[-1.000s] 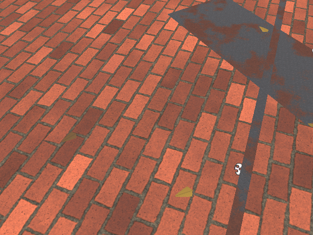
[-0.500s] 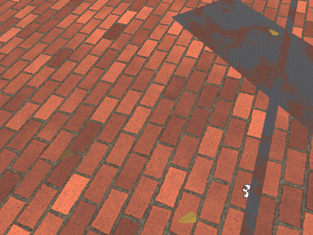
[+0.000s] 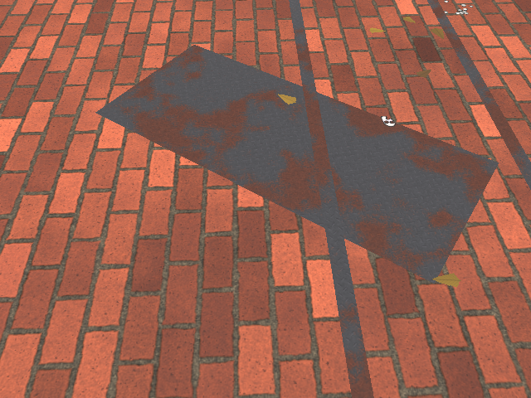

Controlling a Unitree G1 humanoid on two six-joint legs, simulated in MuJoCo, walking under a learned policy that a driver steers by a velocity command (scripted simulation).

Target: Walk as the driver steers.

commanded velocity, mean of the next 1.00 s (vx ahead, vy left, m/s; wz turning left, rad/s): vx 1.00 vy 0.00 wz -0.39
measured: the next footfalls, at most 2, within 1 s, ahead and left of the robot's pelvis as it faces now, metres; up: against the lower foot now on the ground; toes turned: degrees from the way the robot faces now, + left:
right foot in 0.24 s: +0.39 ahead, -0.07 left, +0.00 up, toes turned -17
left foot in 0.66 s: +0.85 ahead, -0.09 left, +0.00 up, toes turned -30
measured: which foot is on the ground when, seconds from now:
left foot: down 0.00-0.22, up 0.24-0.64, down 0.66-1.00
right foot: up 0.00-0.22, down 0.24-0.68, up 0.70-1.00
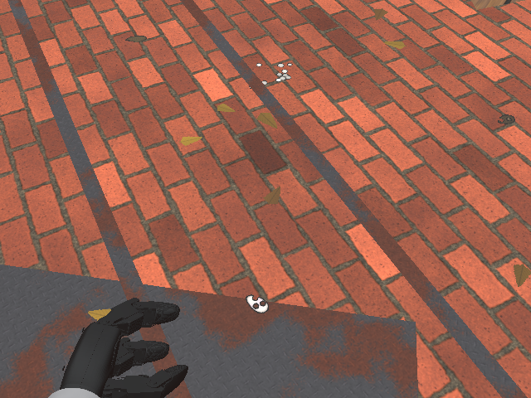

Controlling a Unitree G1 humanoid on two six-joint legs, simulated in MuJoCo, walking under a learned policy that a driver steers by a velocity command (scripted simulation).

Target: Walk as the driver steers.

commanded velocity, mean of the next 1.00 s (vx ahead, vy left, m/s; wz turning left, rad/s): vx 1.00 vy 0.00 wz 0.52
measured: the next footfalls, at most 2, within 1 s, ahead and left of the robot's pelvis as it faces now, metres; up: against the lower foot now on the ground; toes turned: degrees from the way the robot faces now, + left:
right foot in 0.08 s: +0.27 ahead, -0.15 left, +0.00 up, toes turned +8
left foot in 0.52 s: +0.62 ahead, +0.17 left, +0.00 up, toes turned +33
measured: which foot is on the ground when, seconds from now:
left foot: down 0.00-0.10, up 0.12-0.50, down 0.52-0.96, up 0.98-1.00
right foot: up 0.00-0.06, down 0.08-0.52, up 0.54-0.96, down 0.98-1.00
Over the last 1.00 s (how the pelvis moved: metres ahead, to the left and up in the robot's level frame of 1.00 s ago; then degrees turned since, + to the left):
0.90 -0.21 0.00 -19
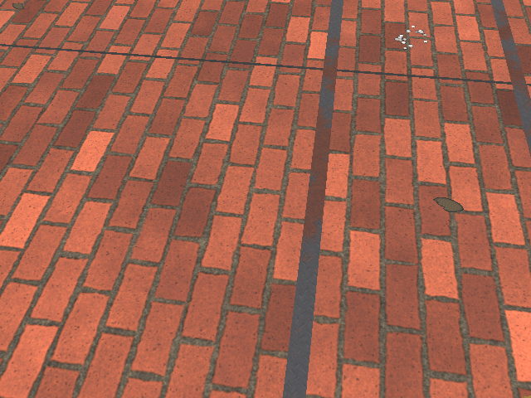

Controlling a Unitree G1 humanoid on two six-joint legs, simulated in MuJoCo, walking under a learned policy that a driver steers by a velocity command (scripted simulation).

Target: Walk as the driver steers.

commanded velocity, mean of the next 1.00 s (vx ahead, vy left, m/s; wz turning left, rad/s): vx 1.00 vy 0.00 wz -0.91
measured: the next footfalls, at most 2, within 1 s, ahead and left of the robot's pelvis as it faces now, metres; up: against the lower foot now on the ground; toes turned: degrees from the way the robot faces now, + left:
left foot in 0.42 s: +0.64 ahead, +0.05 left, +0.00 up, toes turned -25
right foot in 0.86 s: +0.88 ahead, -0.35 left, +0.00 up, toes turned -50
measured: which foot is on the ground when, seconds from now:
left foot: up 0.00-0.40, down 0.42-0.86, up 0.88-1.00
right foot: down 0.00-0.42, up 0.44-0.84, down 0.86-1.00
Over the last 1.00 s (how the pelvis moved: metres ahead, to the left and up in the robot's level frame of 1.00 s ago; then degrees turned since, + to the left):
0.88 0.26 -0.03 29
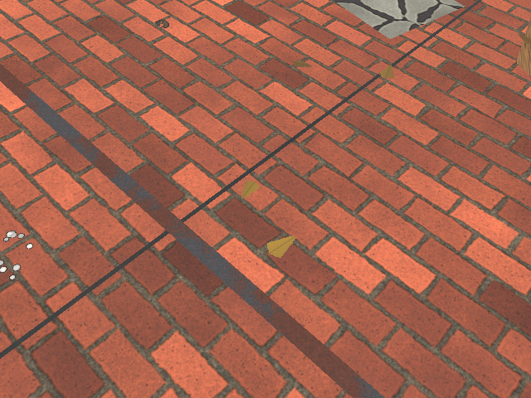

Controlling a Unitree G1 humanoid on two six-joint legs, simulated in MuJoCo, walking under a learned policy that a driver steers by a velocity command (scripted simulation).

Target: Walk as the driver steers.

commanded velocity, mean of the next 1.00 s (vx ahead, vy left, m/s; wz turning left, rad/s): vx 1.00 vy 0.00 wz -0.27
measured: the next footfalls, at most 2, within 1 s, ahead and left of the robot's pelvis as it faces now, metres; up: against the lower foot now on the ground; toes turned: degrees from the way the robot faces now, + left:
left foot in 0.28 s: +0.48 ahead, +0.16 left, +0.00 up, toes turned -10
right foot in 0.72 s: +0.86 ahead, -0.12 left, +0.00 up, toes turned -15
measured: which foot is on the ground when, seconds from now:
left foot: up 0.00-0.26, down 0.28-0.74, up 0.76-1.00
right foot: down 0.00-0.26, up 0.28-0.70, down 0.72-1.00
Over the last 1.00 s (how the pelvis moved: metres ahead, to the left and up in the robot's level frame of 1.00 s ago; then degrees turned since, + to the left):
0.85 -0.30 0.01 -55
